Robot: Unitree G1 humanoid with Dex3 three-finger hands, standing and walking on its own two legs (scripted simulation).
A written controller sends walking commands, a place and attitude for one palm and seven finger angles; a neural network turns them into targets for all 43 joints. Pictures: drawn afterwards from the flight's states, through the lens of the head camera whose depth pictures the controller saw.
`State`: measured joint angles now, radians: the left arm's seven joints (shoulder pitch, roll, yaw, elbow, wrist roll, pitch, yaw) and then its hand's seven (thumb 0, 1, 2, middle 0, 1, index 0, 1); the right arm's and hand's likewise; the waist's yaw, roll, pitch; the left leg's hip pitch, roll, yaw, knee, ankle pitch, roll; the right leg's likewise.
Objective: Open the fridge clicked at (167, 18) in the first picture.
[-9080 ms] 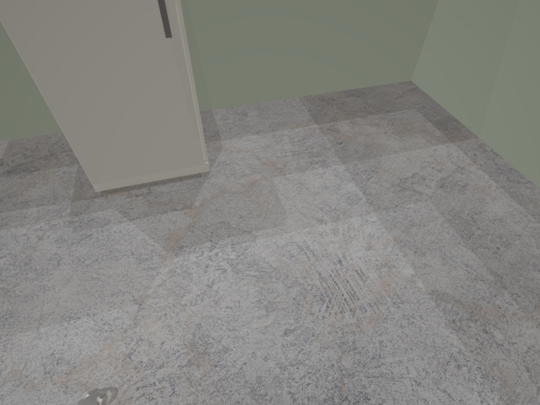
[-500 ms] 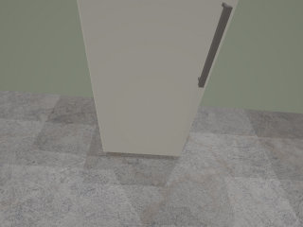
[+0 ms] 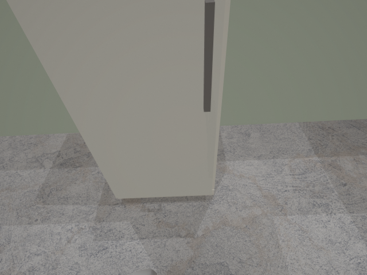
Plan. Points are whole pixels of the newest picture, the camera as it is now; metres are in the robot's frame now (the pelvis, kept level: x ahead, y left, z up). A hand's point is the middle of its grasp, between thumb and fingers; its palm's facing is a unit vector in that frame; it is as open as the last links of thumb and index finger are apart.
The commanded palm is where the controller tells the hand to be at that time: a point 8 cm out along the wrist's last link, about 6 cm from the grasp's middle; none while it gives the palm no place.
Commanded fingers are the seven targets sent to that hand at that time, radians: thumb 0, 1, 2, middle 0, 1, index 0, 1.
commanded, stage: take the last steps up to it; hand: right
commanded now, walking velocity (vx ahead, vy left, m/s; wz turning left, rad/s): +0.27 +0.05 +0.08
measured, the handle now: (207, 61) +0.66 -0.06 +0.16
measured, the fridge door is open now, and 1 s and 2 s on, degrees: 0 0 0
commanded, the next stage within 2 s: come to a stop and stand still in 0.34 s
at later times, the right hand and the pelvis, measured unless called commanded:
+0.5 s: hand (236, 233) +0.28 -0.13 -0.19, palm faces -0.07 +0.99 -0.15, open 7.3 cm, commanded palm none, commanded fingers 0.00 -0.90 -0.90 0.20 0.30 0.20 0.30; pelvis +0.17 +0.02 -0.02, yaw +3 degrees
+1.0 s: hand (273, 260) +0.22 -0.22 -0.20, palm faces +0.06 +0.98 -0.21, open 7.3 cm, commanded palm none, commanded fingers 0.00 -0.90 -0.90 0.20 0.30 0.20 0.30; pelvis +0.16 -0.03 -0.02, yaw +2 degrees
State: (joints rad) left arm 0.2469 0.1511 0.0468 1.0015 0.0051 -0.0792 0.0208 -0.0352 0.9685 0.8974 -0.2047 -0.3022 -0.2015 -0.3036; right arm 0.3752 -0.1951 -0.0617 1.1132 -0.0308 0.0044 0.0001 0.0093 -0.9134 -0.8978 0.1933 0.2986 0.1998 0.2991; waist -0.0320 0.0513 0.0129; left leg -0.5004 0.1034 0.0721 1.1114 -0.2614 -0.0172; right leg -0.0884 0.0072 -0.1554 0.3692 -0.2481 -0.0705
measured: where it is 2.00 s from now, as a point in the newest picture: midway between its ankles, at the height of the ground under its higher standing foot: outside the picture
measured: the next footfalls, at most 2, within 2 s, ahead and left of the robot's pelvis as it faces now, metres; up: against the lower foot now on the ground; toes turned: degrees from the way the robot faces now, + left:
left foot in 0.46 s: +0.26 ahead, +0.10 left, +0.00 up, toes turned +10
right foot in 0.96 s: +0.21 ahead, -0.14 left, +0.00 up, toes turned +1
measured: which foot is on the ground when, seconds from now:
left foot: up 0.00-0.44, down 0.46-0.98, up 1.00-1.00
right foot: down 0.00-0.46, up 0.48-0.94, down 0.96-1.00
